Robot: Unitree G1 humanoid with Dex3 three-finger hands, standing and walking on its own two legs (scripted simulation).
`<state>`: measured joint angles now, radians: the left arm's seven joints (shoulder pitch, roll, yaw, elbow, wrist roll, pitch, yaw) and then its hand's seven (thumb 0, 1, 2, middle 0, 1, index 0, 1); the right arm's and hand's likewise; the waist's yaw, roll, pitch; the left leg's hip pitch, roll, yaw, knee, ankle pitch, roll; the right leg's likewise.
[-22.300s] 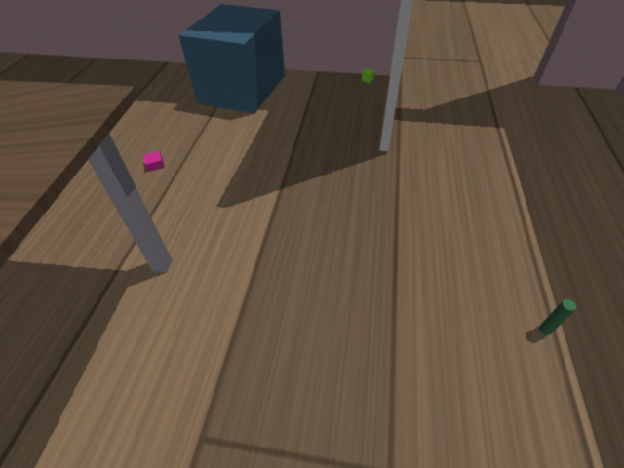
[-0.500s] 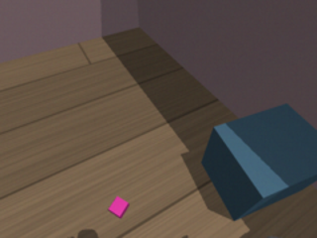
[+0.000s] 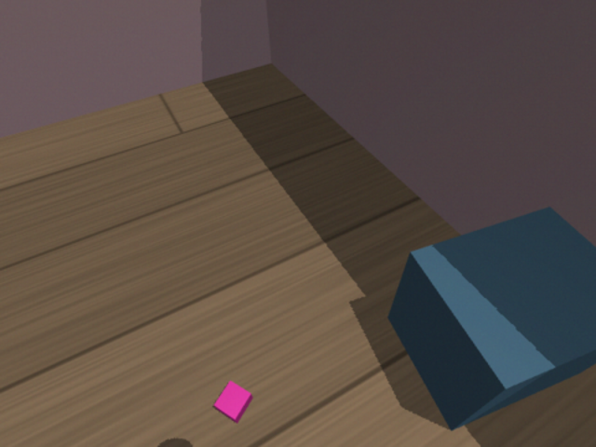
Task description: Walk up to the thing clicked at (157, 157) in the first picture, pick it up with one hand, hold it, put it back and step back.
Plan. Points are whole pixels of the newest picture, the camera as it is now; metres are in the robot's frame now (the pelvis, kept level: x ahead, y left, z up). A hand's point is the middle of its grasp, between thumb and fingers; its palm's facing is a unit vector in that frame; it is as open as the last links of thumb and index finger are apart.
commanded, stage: walk up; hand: left
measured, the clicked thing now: (233, 401) +0.39 +0.25 -0.76
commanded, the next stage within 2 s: stand in 0.52 s
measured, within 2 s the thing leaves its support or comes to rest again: neither
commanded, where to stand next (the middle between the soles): +0.07 +0.00 m, yaw -2 degrees
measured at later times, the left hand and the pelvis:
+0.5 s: hand out of the picture +0.09 +0.26 -0.15, palm faces -0.02 -0.94 -0.35, open 7.4 cm; pelvis +0.00 +0.00 +0.00, yaw +0 degrees
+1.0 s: hand out of the picture +0.08 +0.25 -0.16, palm faces -0.02 -0.94 -0.34, open 7.4 cm; pelvis +0.01 +0.00 +0.00, yaw +0 degrees
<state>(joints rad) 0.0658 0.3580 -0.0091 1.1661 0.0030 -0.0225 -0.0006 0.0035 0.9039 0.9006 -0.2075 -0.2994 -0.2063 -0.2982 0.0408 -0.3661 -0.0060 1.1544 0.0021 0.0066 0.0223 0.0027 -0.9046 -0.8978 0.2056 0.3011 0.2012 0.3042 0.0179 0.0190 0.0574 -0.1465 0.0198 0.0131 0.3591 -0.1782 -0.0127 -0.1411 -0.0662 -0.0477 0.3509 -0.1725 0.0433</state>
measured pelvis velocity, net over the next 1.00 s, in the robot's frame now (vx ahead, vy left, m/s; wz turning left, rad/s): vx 0.01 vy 0.00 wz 0.00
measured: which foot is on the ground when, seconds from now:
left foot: down 0.00-1.00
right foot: down 0.00-1.00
